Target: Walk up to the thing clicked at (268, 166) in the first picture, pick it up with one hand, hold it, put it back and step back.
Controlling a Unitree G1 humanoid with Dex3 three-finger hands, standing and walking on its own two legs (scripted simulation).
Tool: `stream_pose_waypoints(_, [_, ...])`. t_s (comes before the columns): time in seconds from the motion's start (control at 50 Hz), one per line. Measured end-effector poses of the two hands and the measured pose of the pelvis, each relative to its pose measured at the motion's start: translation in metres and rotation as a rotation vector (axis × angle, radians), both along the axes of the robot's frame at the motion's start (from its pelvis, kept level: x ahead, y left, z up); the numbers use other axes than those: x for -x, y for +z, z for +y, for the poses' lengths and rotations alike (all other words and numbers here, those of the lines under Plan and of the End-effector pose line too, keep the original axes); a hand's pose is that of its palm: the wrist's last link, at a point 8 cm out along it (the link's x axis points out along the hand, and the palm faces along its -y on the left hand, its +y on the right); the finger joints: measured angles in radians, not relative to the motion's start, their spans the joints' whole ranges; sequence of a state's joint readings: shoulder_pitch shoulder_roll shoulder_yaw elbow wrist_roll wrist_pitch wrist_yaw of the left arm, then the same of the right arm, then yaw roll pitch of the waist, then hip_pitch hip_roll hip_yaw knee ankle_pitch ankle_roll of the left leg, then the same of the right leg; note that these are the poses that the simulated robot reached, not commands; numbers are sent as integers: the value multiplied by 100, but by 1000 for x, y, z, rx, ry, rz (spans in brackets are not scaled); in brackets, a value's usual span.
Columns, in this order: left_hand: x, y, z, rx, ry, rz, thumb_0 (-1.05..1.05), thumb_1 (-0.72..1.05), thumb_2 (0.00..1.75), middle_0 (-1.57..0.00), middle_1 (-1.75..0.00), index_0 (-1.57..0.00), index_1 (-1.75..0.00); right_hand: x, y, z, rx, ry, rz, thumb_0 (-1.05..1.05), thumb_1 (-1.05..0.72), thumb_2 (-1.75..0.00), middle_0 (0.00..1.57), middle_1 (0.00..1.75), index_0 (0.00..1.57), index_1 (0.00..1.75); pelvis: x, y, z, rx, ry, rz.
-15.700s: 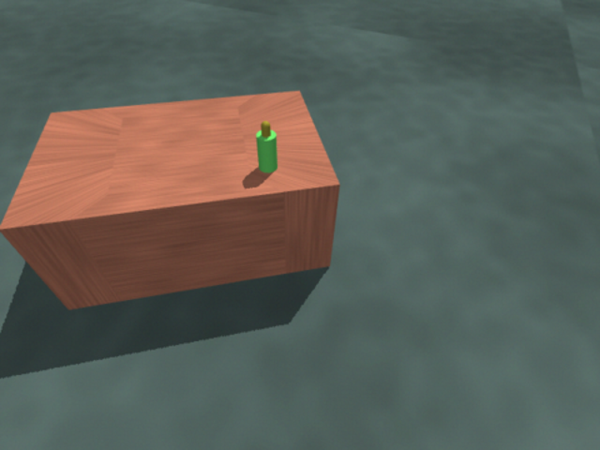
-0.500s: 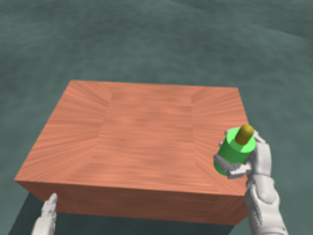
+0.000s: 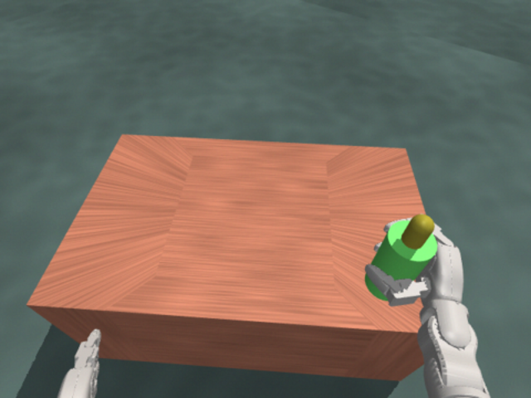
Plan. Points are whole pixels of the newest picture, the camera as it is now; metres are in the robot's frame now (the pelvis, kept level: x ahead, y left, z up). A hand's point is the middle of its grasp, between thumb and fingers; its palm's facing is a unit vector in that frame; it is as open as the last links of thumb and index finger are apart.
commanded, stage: hold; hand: right
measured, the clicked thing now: (402, 255) +0.33 -0.17 +0.06
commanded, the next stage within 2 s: crouch in 1.76 s
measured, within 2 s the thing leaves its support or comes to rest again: neither
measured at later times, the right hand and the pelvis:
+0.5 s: hand (398, 262) +0.33 -0.18 +0.04, palm faces +0.15 +0.99 +0.02, open 9.2 cm; pelvis +0.00 -0.01 +0.00, yaw +0 degrees
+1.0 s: hand (396, 262) +0.33 -0.17 +0.04, palm faces +0.15 +0.99 +0.02, open 9.2 cm; pelvis +0.00 -0.01 +0.00, yaw +0 degrees
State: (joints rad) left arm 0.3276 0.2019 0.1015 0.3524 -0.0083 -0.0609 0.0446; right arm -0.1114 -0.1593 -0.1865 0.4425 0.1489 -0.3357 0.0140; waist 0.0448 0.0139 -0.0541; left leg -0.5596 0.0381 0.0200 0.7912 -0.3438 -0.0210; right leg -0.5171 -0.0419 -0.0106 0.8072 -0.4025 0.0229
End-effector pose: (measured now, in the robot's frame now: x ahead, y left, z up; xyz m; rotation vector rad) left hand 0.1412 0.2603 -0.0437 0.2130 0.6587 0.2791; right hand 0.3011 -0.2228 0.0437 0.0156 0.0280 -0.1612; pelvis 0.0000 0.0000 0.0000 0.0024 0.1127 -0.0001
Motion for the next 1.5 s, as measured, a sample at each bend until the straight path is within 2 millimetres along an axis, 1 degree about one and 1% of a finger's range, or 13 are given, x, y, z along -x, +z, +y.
stream_pose_waypoints(0.08, [-2, 0, -1, -3, -4, 1, -1, -53, 4, -5, -5, -6, -5, 2, -1, -1, -1, -1, -1, 0, 34, -113, 75, 112, 79, 114, -1, 0, 0, -1, -1, -1])
stream_pose_waypoints(0.26, [-3, 1, -6, 4, -9, -2, -1, -53, 4, -5, -6, -6, -5, 1, 5, -4, 7, 7, -23, 0, 34, -113, 75, 112, 78, 114, 0, 1, -3, -3, -3, -6])
stream_pose_waypoints(0.5, [2, 1, -6, -4, 1, 1, -1, -53, 4, -5, -6, -6, -5, -1, -2, -4, -4, 9, 1, 0, 34, -113, 75, 112, 78, 114, 2, 1, -6, -4, 3, -4])
stream_pose_waypoints(0.66, [1, 3, -11, 4, -11, -9, -1, -53, 4, -5, -6, -6, -5, -1, 6, -5, 5, 9, -24, 0, 34, -113, 75, 112, 78, 114, 2, 2, -7, -5, 1, -13])
stream_pose_waypoints(0.74, [2, 0, -12, 11, -11, -2, -1, -53, 4, -5, -6, -6, -5, -1, 7, -5, 2, 9, -24, 0, 34, -113, 75, 112, 78, 114, 3, 2, -7, -5, 1, -10])
stream_pose_waypoints(0.86, [5, 0, -7, 2, 2, 3, -1, -53, 4, -5, -5, -6, -5, 0, 0, -6, -3, 5, -1, 0, 34, -113, 75, 112, 78, 114, 5, 1, -7, -4, 2, -6])
stream_pose_waypoints(0.96, [4, 3, -6, -13, -7, -6, -1, -53, 4, -5, -5, -6, -5, 0, -3, -2, -6, 11, -2, 0, 34, -113, 75, 112, 79, 114, 4, 0, -6, -4, 3, -3])
stream_pose_waypoints(1.04, [3, 3, -7, -9, -11, -6, -1, -53, 4, -5, -5, -6, -5, 0, -2, -1, -3, 12, -6, 0, 34, -113, 75, 112, 79, 114, 3, 1, -6, -4, 2, -3])
stream_pose_waypoints(1.16, [2, 0, -7, -1, -5, -2, -1, -53, 4, -5, -5, -6, -5, -2, 5, -3, 4, 3, -27, 0, 34, -113, 75, 112, 78, 114, 2, 1, -5, -4, 1, -4])
stream_pose_waypoints(1.34, [-1, 0, -8, 6, -13, -6, -1, -53, 4, -5, -5, -6, -5, -2, -1, -3, -1, 7, 1, 0, 34, -113, 75, 112, 78, 114, 2, 0, -4, -2, -1, -1])
stream_pose_waypoints(1.42, [-1, 4, -4, -5, -9, -15, -1, -53, 4, -5, -5, -6, -5, -1, 0, -1, -3, 8, -3, 0, 34, -113, 75, 112, 78, 114, 1, 1, -4, -1, 0, -5])
stream_pose_waypoints(1.5, [1, 2, -3, -7, -8, -4, -1, -53, 4, -5, -5, -6, -5, -1, 2, -1, -3, 5, -16, 0, 34, -113, 75, 112, 78, 114, 1, 1, -3, -2, -1, -4])
